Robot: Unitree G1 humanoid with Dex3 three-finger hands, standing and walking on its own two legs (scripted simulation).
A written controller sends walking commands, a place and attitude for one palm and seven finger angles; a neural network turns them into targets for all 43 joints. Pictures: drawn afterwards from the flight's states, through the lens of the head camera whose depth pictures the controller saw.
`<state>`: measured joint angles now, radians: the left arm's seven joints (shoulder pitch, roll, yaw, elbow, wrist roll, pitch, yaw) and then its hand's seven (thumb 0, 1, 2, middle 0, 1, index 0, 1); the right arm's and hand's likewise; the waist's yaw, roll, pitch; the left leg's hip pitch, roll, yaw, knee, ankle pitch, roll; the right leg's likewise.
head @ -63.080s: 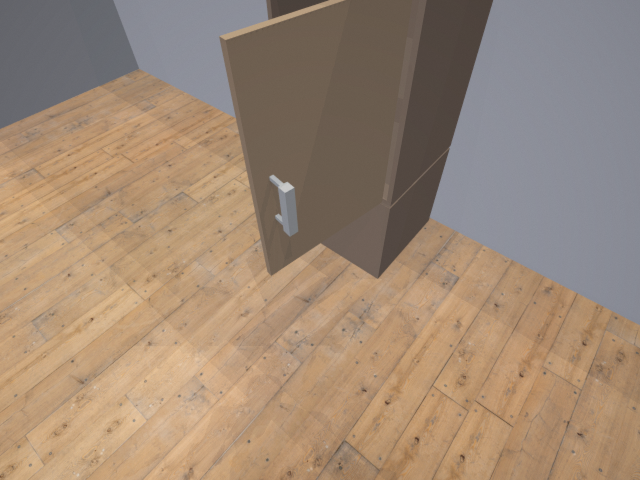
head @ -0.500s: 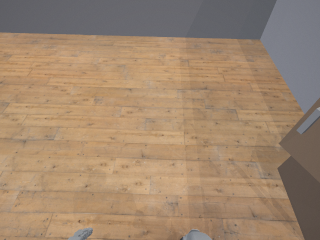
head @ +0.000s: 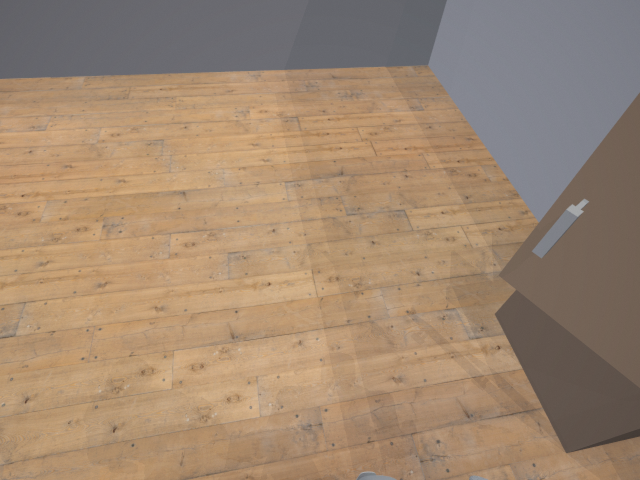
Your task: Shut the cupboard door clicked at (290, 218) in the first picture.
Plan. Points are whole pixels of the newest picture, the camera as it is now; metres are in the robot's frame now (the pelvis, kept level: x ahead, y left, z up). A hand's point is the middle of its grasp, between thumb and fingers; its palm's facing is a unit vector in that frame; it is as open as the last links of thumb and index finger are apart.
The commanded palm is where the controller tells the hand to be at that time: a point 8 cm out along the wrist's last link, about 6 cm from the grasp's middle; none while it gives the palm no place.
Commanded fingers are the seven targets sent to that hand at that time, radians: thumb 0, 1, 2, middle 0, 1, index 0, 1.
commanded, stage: turn to face it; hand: left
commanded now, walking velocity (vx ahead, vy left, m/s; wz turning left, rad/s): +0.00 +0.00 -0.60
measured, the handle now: (561, 228) +0.62 -0.44 -0.09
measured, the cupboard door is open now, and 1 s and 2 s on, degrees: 29 29 29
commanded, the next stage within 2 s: take the last steps up to it in 1.18 s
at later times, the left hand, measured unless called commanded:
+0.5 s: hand (223, 459) +0.16 +0.14 -0.15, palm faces -0.28 -0.92 -0.29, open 7.3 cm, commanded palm none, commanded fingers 0.00 0.90 0.90 -0.20 -0.30 -0.20 -0.30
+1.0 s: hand (240, 412) +0.23 +0.14 -0.15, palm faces -0.54 -0.81 -0.24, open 7.3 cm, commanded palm none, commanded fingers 0.00 0.90 0.90 -0.20 -0.30 -0.20 -0.30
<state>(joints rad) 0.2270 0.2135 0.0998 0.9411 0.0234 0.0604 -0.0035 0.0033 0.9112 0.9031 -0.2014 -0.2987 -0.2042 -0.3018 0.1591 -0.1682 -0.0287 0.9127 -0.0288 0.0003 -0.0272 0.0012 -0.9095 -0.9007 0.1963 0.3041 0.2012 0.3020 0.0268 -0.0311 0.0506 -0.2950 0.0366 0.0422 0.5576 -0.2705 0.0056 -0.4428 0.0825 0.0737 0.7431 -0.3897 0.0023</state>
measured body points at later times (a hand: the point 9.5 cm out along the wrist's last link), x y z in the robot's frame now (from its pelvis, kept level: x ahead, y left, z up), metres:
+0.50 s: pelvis +0.01 -0.02 +0.00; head +0.05 -0.06 +0.45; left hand +0.18 +0.19 -0.12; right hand -0.01 -0.30 -0.15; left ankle +0.03 +0.11 -0.66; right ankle -0.02 -0.13 -0.73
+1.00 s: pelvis +0.03 +0.01 +0.01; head +0.07 -0.01 +0.45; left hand +0.26 +0.18 -0.14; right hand -0.07 -0.23 -0.13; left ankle +0.10 +0.10 -0.73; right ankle -0.07 -0.09 -0.68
